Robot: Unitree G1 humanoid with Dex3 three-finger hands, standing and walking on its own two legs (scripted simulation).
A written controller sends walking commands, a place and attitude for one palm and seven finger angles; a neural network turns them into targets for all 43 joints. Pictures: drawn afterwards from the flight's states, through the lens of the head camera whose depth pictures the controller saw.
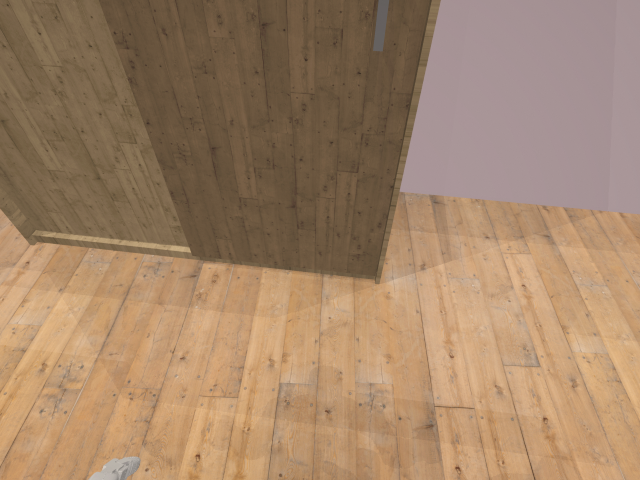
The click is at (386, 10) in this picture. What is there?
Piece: wardrobe's sliding door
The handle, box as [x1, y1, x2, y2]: [373, 0, 388, 50]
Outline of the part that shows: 388,0 378,1 373,50 382,50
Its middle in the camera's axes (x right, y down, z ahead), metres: +0.12 -0.49 +0.76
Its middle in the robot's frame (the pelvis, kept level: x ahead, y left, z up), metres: +0.93 -0.06 +0.24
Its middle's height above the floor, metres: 1.01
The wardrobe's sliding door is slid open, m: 0.00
